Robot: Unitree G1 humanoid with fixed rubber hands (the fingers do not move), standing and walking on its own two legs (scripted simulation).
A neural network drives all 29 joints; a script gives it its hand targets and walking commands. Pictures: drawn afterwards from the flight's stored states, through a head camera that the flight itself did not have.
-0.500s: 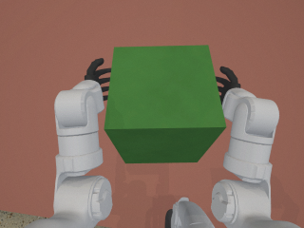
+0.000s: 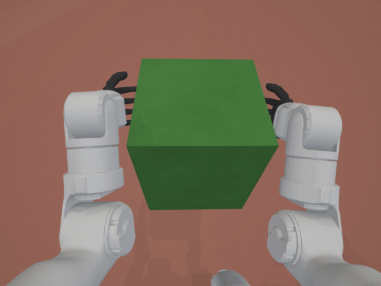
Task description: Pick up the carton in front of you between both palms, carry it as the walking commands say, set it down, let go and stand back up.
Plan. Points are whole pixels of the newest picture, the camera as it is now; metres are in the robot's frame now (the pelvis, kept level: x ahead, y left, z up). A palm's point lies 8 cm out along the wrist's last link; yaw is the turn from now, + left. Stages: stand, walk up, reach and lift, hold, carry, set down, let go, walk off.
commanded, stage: carry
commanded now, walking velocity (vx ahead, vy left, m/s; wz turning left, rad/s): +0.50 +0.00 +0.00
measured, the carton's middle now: (196, 141) +0.39 -0.04 +0.09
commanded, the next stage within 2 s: none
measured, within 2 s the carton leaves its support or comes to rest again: neither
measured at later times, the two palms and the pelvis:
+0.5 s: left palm (123, 72) +0.64 +0.14 +0.08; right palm (229, 63) +0.68 -0.16 +0.08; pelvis +0.32 -0.05 +0.01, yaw +3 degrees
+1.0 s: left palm (129, 17) +0.91 +0.13 +0.10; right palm (219, 19) +0.90 -0.17 +0.10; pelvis +0.65 -0.01 +0.01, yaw +0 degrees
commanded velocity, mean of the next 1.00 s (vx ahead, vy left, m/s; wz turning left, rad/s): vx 0.50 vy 0.00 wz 0.00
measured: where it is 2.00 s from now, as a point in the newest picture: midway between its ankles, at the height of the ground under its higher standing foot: (181, 140)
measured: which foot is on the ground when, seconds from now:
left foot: down 0.00-0.26, up 0.28-0.74, down 0.76-1.00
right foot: up 0.00-0.24, down 0.26-0.78, up 0.80-1.00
